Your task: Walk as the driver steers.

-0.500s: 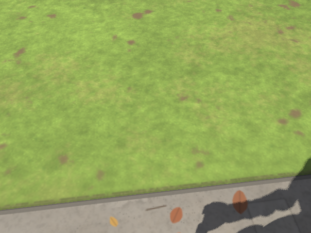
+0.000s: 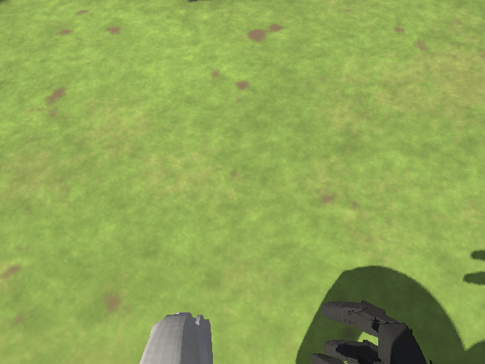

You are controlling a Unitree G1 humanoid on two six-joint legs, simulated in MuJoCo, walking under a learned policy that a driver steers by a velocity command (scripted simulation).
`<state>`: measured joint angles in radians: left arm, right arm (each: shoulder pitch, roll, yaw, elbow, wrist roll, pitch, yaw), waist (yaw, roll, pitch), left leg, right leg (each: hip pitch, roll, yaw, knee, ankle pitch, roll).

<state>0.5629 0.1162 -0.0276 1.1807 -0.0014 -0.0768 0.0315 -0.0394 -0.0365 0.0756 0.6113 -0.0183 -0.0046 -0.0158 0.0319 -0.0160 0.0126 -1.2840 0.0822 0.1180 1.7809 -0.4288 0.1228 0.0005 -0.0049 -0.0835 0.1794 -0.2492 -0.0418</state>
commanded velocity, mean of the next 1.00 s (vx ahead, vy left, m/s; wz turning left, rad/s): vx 0.18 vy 0.00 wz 0.00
